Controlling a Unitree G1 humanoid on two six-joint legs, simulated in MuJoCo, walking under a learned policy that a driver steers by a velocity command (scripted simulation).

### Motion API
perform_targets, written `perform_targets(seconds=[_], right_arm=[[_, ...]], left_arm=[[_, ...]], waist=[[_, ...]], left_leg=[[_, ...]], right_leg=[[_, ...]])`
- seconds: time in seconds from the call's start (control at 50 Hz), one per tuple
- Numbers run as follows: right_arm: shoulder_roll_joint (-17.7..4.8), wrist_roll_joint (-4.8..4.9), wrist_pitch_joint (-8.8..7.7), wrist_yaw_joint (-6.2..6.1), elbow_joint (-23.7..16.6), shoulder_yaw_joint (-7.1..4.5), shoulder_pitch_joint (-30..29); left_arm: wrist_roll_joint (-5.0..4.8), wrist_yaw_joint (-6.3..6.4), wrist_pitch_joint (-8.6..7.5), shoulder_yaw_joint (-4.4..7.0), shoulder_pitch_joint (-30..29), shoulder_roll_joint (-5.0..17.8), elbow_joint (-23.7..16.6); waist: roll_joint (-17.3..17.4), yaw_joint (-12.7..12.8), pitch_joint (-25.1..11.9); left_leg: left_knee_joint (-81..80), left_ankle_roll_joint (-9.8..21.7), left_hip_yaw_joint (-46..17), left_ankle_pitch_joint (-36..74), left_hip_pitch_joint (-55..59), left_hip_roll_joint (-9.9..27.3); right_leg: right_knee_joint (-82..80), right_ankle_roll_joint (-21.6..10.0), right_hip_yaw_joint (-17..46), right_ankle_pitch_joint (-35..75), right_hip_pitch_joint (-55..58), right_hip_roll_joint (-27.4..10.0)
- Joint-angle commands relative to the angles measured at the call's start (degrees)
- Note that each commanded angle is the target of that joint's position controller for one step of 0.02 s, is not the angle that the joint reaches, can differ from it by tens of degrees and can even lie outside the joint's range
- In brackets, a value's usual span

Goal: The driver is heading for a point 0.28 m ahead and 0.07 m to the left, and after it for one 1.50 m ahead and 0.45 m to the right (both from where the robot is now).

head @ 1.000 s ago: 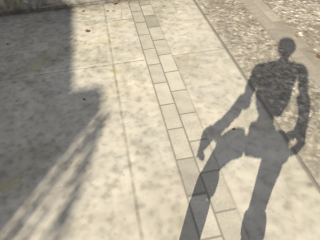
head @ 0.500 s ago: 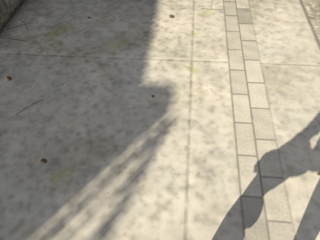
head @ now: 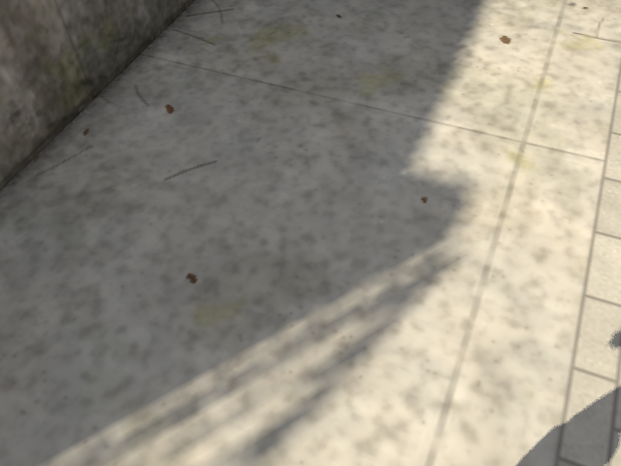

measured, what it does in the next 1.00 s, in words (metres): steps on the spot, turning left: left foot, then right foot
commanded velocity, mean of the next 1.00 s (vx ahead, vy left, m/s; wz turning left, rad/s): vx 0.07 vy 0.00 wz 0.34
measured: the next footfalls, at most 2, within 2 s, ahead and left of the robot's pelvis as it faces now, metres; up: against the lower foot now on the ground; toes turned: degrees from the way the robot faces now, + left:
left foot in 0.28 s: +0.02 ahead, +0.14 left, +0.00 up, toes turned +14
right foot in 0.72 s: +0.15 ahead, -0.06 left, +0.00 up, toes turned +22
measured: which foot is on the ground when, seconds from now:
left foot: up 0.00-0.26, down 0.28-1.00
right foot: down 0.00-0.26, up 0.28-0.70, down 0.72-1.00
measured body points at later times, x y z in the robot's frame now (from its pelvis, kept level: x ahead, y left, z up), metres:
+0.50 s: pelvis +0.00 +0.04 +0.01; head +0.01 +0.08 +0.46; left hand +0.06 +0.35 -0.10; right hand +0.21 -0.18 -0.06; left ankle -0.02 +0.13 -0.73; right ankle +0.06 -0.11 -0.65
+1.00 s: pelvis +0.06 +0.02 -0.01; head +0.08 +0.03 +0.44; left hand +0.17 +0.31 -0.09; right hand +0.29 -0.18 -0.10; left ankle -0.02 +0.13 -0.73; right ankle +0.11 -0.08 -0.73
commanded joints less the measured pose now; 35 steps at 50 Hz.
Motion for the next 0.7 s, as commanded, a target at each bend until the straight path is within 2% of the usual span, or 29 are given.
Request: perform_targets(seconds=[0.02, 0.04, 0.06, 0.12, 0.14, 0.16, 0.18, 0.22, 0.24, 0.26, 0.28, 0.3, 0.32, 0.34, 0.36, 0.38, 0.4, 0.44, 0.48, 0.52, 0.56, 0.62, 0.64, 0.68, 0.7], right_arm=[[-7.0, -0.02, 0.54, 0.02, -2.19, -2.18, 3.94], [-4.58, 0.19, 0.88, 0.24, -2.85, -1.32, 3.36], [-2.96, 0.23, 0.87, 0.47, -4.19, -0.57, 1.84], [-0.16, 0.08, 0.26, 1.22, -7.29, 1.16, -3.35], [-0.01, 0.1, 0.08, 1.7, -7.85, 1.43, -3.57], [-0.79, 0.21, -0.07, 2.11, -8.04, 1.28, -3.14], [-2.53, 0.21, 0.0, 2.49, -7.82, 0.59, -2.43], [-3.42, 0.15, 0.21, 3.06, -6.98, -0.15, 0.36], [-3.29, 0.02, 0.32, 3.1, -5.78, -0.56, 2.88], [-3.94, -0.08, 0.37, 2.82, -4.79, -1.19, 5.8], [-8.81, -0.14, 0.08, 2.2, -5.25, -2.65, 8.04], [-14.45, -1.82, -0.38, 1.95, -6.56, -3.39, 8.72], [-12.41, -3.37, -1.47, 2.05, -6.56, -2.88, 10.18], [-10.75, -3.18, -2.13, 1.95, -6.46, -2.12, 6.67], [-9.36, -1.84, -2.27, 1.75, -7.01, -1.79, 2.3], [-7.78, -0.48, -2.03, 1.63, -7.48, -1.16, -0.43], [-7.22, -0.16, -1.87, 1.49, -7.25, -0.89, -0.73], [-6.23, -0.58, -2.19, 1.37, -6.58, -0.54, 1.63], [-6.17, -0.76, -2.74, 1.18, -5.74, -0.37, 3.42], [-6.44, -0.69, -3.21, 0.82, -4.55, -0.43, 5.23], [-6.64, -1.09, -3.21, 0.72, -3.75, -0.4, 5.57], [-6.83, -1.26, -2.74, 1.39, -3.05, -0.26, 5.95], [-6.52, -1.16, -2.57, 1.54, -2.97, -0.03, 5.68], [-4.52, -0.74, -2.2, 1.51, -3.33, 0.88, 2.96], [-2.69, -1.08, -2.36, 1.38, -3.42, 1.51, 3.12]], left_arm=[[-1.5, 0.72, 0.38, 1.55, -4.57, 6.27, -6.36], [-1.57, 0.95, 0.75, 1.37, -4.33, 6.6, -6.16], [-1.64, 1.37, 1.21, 1.73, -3.18, 7.58, -5.87], [-1.56, 1.99, 2.05, 2.76, -0.76, 10.02, -4.94], [-1.73, 1.88, 2.19, 3.16, -0.45, 11.1, -4.74], [-2.07, 1.71, 2.22, 3.51, 0.16, 11.95, -4.43], [-2.3, 1.46, 1.93, 3.92, 1.19, 12.61, -4.11], [-3.13, 1.13, 1.67, 4.12, 1.29, 13.0, -3.43], [-3.41, 1.06, 1.7, 3.94, 1.28, 12.31, -2.99], [-3.12, 0.85, 1.63, 3.6, 3.46, 10.75, -1.85], [-1.36, 0.39, 1.6, 2.76, 3.98, 7.27, -2.71], [0.02, 0.6, 0.84, 1.69, -1.51, 5.48, -7.12], [-0.83, 0.69, 0.08, 2.45, -6.07, 8.19, -7.98], [-1.84, 0.74, 0.2, 3.08, -6.22, 9.83, -7.38], [-1.87, 1.11, 0.7, 3.12, -5.26, 9.21, -6.01], [-1.33, 1.41, 1.33, 3.3, -3.91, 9.55, -5.35], [-1.07, 1.06, 1.39, 3.35, -1.72, 9.48, -4.95], [-1.48, -0.07, 0.76, 3.07, -0.49, 8.76, -4.78], [-1.96, -0.79, -0.08, 2.68, -2.09, 8.37, -5.39], [-1.8, -1.33, -1.31, 2.24, -3.91, 7.67, -5.67], [-1.82, -1.7, -2.05, 1.7, -5.64, 6.56, -5.86], [-2.02, -2.45, -2.63, 1.44, -4.87, 6.42, -5.64], [-2.11, -2.75, -2.7, 1.41, -4.44, 6.52, -5.61], [-1.86, -3.37, -2.95, 1.21, -1.36, 5.5, -4.88], [-0.89, -3.36, -3.02, 1.25, -0.04, 5.97, -4.79]], waist=[[-8.86, -1.52, -5.59], [-7.98, -1.53, -4.46], [-9.11, -0.83, -3.66], [-12.45, 1.75, -5.13], [-14.15, 2.09, -5.94], [-15.48, 2.4, -6.57], [-16.19, 2.79, -6.68], [-15.79, 1.51, -6.29], [-14.38, 0.35, -6.01], [-10.96, -0.48, -5.87], [2.66, -0.01, -5.25], [18.08, -1.26, -4.88], [11.51, -5.23, -9.05], [7.4, -2.93, -6.16], [3.45, -1.13, -5.11], [3.77, 0.0, -4.66], [4.51, 0.96, -5.84], [5.56, 0.5, -6.2], [6.72, -0.33, -4.44], [7.64, -1.5, -3.85], [7.38, -2.23, -2.55], [7.36, -2.48, -2.24], [7.16, -2.21, -2.24], [5.28, 1.04, -3.25], [3.74, 1.7, -4.68]], left_leg=[[19.24, -3.41, 2.27, 1.81, -7.23, 5.55], [17.81, -3.58, 4.2, 3.88, -5.96, 5.95], [13.94, -3.65, 6.42, 5.96, -5.43, 6.41], [-2.1, -3.62, 9.14, 4.85, -1.39, 9.1], [-6.78, -3.22, 9.83, 3.35, 1.75, 9.79], [-10.36, -2.78, 10.64, 3.03, 4.28, 10.0], [-13.61, -1.89, 11.4, 4.32, 6.19, 9.89], [-23.29, 0.5, 13.09, 9.55, 11.43, 8.96], [-29.03, 2.0, 14.61, 13.44, 16.07, 7.33], [-33.79, 3.62, 13.23, 17.42, 22.9, 6.62], [-37.89, 7.69, -3.38, 28.77, 32.1, 17.61], [-38.72, 19.01, -22.19, 44.8, 33.89, 31.89], [-41.24, 23.42, -24.63, 37.47, 30.73, 32.7], [-40.92, 20.08, -19.42, 31.9, 28.4, 28.95], [-40.05, 16.24, -15.54, 27.78, 26.05, 25.41], [-39.61, 14.11, -12.93, 27.45, 24.12, 23.13], [-40.31, 13.42, -11.31, 21.52, 21.79, 21.01], [-43.36, 13.64, -12.61, 3.78, 20.53, 19.1], [-45.63, 14.1, -14.65, -1.4, 21.38, 19.49], [-45.98, 13.85, -13.59, 1.03, 22.39, 19.26], [-44.41, 13.83, -11.98, 8.18, 21.62, 18.79], [-41.15, 14.55, -11.57, 16.19, 18.95, 18.53], [-40.09, 14.62, -12.32, 18.46, 18.4, 18.65], [-36.77, 12.47, -12.01, 22.09, 16.49, 16.93], [-34.77, 9.79, -11.37, 21.19, 15.0, 15.0]], right_leg=[[-10.14, -11.78, 12.59, 21.08, 11.8, -16.04], [-10.88, -10.86, 9.09, 19.23, 10.06, -14.17], [-11.7, -10.24, 6.01, 17.24, 9.83, -12.89], [-11.1, -10.67, 2.72, 17.38, 13.39, -13.5], [-10.97, -11.04, 2.11, 17.69, 13.41, -14.38], [-10.95, -11.42, 2.31, 17.9, 13.76, -15.48], [-10.71, -11.17, 2.04, 16.16, 13.72, -16.12], [-8.63, -9.9, 1.41, 12.67, 12.46, -16.79], [-6.1, -8.17, -0.13, 10.53, 10.1, -15.85], [-1.3, -4.98, -3.01, 5.64, 5.02, -14.23], [14.32, 0.97, -9.74, -8.63, -8.24, -8.77], [28.63, 4.02, -7.81, -26.86, -24.16, -1.23], [36.97, 3.83, 0.19, -26.03, -23.69, -1.46], [39.3, 3.23, 1.27, -20.42, -24.1, -2.35], [38.48, 2.78, 1.97, -14.44, -23.65, -3.3], [37.62, 2.99, 2.06, -10.88, -22.33, -3.68], [37.47, 2.99, 1.21, -7.34, -19.62, -3.21], [35.56, 2.7, 0.09, -2.24, -18.49, -2.46], [29.21, 2.6, -0.02, -0.72, -19.47, -2.26], [20.52, 2.85, -0.63, -0.78, -16.97, -2.03], [14.03, 2.54, -1.13, -1.87, -12.95, -1.51], [7.89, 1.82, -2.4, -6.24, -4.97, -0.2], [5.73, 1.41, -2.39, -5.99, -2.6, 0.11], [-5.73, 0.09, -2.91, 2.59, 6.59, 0.49], [-8.83, -0.56, -1.14, 8.39, 12.66, -1.5]])
Velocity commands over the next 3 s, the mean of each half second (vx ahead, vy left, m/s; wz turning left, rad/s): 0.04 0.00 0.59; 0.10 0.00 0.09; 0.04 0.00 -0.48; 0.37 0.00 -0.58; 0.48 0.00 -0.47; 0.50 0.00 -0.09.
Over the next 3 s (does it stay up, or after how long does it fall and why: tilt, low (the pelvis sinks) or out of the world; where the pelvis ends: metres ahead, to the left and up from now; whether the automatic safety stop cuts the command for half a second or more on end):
stays up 0.72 -0.28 0.00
